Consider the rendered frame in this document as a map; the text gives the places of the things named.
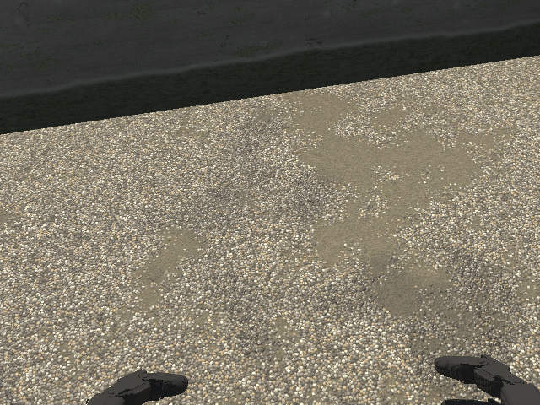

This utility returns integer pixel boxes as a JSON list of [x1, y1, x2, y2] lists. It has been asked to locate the right robot hand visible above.
[[434, 354, 540, 405]]

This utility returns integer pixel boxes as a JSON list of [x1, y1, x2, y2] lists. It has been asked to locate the left robot hand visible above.
[[86, 369, 188, 405]]

